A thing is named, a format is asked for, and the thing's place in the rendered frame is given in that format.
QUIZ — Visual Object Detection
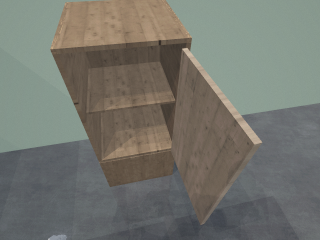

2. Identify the cupboard door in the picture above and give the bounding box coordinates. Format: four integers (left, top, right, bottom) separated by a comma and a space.
171, 48, 263, 225

